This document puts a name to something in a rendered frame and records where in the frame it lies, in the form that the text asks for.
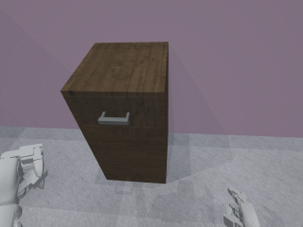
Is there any left robot hand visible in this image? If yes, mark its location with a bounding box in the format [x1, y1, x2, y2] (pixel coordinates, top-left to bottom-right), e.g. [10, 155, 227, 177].
[0, 144, 48, 205]

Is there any right robot hand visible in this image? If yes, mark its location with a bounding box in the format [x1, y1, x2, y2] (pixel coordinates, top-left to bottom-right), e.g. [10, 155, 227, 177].
[223, 186, 261, 227]

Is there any left robot forearm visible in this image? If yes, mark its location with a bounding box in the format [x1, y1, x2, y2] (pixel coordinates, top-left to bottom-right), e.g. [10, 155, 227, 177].
[0, 203, 23, 227]

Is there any drawer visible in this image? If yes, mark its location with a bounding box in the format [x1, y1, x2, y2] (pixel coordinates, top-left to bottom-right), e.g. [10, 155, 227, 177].
[69, 96, 160, 128]

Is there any handle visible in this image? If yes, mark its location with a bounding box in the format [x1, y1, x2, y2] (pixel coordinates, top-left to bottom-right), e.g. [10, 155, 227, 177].
[98, 112, 130, 126]

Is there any cabinet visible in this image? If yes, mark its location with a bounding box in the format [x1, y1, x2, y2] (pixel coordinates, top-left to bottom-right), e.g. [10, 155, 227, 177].
[61, 42, 169, 184]

